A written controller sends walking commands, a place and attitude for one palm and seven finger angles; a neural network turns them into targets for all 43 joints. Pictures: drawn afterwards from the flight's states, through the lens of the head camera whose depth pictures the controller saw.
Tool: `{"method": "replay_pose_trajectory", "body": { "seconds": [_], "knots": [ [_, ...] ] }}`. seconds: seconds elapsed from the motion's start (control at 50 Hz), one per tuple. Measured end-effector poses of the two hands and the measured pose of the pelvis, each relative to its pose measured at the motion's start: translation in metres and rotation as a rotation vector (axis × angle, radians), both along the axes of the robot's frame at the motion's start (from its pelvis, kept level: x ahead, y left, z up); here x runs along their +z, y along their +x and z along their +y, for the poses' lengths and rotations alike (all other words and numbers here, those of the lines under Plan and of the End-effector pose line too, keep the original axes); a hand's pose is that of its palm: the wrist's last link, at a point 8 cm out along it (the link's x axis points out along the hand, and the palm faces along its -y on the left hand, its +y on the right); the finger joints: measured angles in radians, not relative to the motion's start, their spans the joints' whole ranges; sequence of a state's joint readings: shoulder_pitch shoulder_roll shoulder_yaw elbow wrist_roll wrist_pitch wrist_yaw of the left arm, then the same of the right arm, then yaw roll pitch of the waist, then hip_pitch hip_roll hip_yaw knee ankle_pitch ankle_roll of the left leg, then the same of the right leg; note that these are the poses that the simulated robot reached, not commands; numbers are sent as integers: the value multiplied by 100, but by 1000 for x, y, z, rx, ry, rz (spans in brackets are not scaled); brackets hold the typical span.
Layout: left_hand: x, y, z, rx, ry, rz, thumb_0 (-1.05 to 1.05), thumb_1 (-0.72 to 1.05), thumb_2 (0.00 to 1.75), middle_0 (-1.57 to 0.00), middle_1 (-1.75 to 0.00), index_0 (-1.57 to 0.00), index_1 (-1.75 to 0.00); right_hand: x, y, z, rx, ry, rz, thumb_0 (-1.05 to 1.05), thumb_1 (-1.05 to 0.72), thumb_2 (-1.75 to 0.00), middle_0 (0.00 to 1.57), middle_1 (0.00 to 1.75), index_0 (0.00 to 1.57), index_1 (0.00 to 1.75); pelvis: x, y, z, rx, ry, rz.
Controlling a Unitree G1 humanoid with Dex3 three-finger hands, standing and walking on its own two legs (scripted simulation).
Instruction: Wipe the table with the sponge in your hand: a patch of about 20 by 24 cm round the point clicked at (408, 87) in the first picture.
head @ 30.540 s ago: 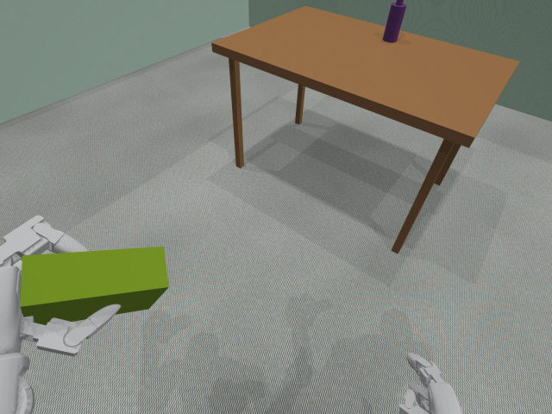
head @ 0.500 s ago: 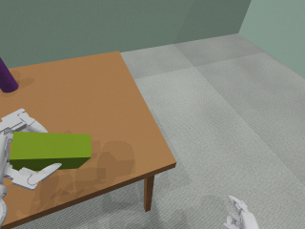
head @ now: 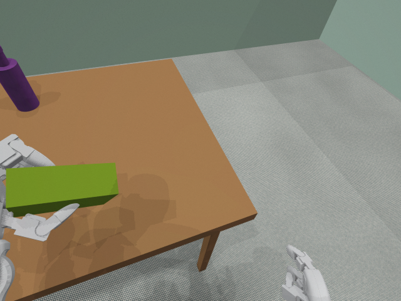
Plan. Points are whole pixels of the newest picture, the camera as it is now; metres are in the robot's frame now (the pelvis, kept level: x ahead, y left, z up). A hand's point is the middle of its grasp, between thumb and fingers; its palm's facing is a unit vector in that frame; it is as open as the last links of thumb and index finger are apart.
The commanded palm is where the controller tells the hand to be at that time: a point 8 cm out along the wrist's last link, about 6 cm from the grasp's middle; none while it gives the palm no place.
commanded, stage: come to a stop and stand still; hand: left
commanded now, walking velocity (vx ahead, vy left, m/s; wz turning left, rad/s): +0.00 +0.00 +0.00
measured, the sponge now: (80, 188) +0.24 +0.22 +0.14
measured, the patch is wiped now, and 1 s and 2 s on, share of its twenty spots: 0.00 0.00 0.00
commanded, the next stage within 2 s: look again from close up in 0.52 s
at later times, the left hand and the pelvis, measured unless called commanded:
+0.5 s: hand (31, 199) +0.21 +0.27 +0.16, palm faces +0.37 -0.85 -0.38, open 9.2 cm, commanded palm +0.15 +0.30 +0.17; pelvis -0.01 +0.02 +0.00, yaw +0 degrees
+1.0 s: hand (52, 199) +0.21 +0.24 +0.15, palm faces +0.37 -0.85 -0.38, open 9.2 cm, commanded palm +0.16 +0.27 +0.17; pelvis +0.00 -0.01 +0.00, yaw +0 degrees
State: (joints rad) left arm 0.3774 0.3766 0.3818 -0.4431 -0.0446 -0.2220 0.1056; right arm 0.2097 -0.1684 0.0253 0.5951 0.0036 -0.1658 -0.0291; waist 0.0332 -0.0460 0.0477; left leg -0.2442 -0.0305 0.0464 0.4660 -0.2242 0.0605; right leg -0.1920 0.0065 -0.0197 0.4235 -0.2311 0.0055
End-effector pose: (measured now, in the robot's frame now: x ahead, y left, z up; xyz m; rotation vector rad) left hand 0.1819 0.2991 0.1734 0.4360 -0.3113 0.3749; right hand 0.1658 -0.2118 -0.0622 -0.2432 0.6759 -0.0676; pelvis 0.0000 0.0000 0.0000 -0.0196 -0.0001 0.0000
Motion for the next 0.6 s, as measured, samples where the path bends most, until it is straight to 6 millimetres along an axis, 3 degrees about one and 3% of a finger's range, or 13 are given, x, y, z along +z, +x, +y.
{"method": "replay_pose_trajectory", "body": {
  "seconds": [0.12,0.24,0.36,0.6],
  "knots": [
    [-3,0,2,-53,-10,13,-1,-43,106,-82,-141,-82,-140,13,21,26,36,12,-67,1,-90,-90,21,30,21,30,0,0,13,-1,-5,1],
    [-1,-6,15,-35,14,21,-1,-44,106,-82,-140,-82,-140,15,22,33,48,2,-66,1,-90,-90,21,30,21,30,1,-3,20,4,-6,-2],
    [-2,-11,17,-13,5,27,-1,-44,107,-82,-140,-82,-140,7,8,26,35,-8,-17,1,-90,-90,21,30,21,30,1,-6,21,7,-9,-4],
    [-4,-11,3,-33,22,66,-1,-44,107,-82,-140,-82,-140,-3,-20,1,-37,-16,38,1,-90,-90,21,30,21,30,2,-9,13,7,-10,-6]
  ]
}}
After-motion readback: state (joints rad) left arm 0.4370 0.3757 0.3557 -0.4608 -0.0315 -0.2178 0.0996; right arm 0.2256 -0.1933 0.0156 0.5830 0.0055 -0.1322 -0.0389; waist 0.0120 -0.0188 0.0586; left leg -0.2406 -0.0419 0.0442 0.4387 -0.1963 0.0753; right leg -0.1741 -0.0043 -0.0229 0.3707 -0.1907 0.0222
